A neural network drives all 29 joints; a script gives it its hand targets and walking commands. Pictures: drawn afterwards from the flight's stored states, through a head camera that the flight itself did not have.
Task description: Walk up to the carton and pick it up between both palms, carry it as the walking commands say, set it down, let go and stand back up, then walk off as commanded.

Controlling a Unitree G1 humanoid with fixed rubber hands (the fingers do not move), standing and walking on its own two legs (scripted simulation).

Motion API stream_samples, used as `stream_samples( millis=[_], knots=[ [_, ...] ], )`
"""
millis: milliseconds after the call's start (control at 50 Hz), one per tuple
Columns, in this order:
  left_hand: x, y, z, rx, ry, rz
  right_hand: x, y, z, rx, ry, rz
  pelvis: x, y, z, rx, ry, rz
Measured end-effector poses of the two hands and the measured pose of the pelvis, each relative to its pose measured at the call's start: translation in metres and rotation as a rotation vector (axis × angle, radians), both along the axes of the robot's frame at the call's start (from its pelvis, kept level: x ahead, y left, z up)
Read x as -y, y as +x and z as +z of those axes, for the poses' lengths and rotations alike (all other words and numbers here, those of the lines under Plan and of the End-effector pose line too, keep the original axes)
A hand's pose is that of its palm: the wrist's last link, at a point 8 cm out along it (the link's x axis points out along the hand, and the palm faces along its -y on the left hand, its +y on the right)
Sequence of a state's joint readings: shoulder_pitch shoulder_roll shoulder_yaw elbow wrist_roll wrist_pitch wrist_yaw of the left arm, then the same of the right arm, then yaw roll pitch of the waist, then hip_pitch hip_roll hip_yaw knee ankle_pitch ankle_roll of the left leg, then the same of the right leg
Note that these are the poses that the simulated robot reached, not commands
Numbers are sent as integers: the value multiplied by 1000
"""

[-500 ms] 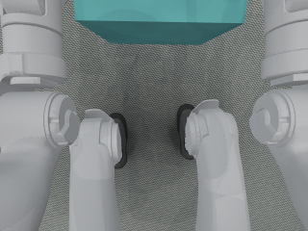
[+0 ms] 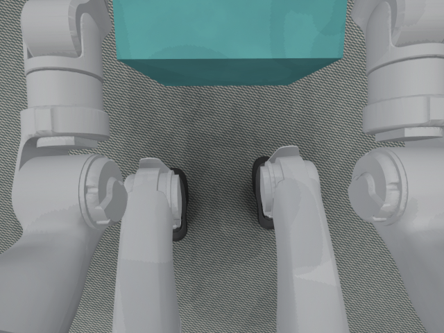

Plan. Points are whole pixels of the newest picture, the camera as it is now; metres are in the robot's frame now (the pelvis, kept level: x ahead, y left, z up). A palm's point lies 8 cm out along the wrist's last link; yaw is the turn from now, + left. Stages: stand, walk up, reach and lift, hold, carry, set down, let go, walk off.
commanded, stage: reach and lift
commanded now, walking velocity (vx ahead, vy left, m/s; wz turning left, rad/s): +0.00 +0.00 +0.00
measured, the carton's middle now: out of the picture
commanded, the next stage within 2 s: none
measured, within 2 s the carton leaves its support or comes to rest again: neither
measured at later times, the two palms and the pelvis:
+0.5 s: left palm out of the picture +0.57 +0.12 +0.02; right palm out of the picture +0.54 -0.20 +0.02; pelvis +0.00 +0.00 +0.06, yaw +0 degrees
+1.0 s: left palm out of the picture +0.54 +0.13 +0.09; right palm out of the picture +0.53 -0.19 +0.11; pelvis +0.00 +0.00 +0.12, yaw +0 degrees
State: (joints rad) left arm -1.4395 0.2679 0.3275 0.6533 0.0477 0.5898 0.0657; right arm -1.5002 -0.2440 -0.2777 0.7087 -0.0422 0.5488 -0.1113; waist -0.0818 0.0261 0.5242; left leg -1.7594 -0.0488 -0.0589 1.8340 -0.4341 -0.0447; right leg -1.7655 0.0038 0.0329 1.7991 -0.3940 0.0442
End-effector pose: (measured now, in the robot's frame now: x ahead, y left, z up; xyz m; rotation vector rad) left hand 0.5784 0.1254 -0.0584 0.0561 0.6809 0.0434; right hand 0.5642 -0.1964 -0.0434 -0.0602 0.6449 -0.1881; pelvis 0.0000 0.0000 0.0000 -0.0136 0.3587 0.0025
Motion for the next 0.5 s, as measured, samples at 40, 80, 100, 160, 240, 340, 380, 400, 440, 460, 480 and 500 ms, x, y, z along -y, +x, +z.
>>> stream_samples(
  millis=[40,80,100,160,240,340,380,400,440,460,480,500],
  knots=[
    [0,0,10,13,-6,2,0,-1,10,12,-1,-2,-1,-2,3,10,-1,0],
    [0,0,19,20,-10,4,0,-2,18,21,1,-5,-1,-3,8,17,-2,1],
    [0,0,21,19,-16,4,0,-3,21,22,2,-9,-2,-4,10,19,-3,1],
    [0,-2,26,14,-20,4,0,-4,28,17,5,-18,-3,-4,19,18,-4,2],
    [-2,-5,25,-12,-19,4,-2,-5,30,-8,5,-16,-3,-2,31,6,-4,2],
    [-2,-6,40,1,26,-21,-2,-6,40,1,12,-12,-2,3,43,13,-3,2],
    [-1,-6,50,14,33,-28,-1,-9,48,14,12,-14,-2,4,47,26,-2,2],
    [-1,-6,56,18,38,-30,-1,-11,51,16,13,-14,-2,4,49,33,-2,2],
    [0,-7,66,19,38,-31,0,-15,57,18,14,-15,-2,4,53,48,-1,2],
    [0,-9,71,21,39,-31,0,-18,60,20,15,-16,-2,3,55,55,-1,2],
    [1,-10,74,19,34,-28,0,-20,63,21,15,-17,-2,3,58,62,0,2],
    [1,-13,77,17,30,-27,1,-22,67,20,14,-18,-1,2,60,70,0,2]
  ],
)
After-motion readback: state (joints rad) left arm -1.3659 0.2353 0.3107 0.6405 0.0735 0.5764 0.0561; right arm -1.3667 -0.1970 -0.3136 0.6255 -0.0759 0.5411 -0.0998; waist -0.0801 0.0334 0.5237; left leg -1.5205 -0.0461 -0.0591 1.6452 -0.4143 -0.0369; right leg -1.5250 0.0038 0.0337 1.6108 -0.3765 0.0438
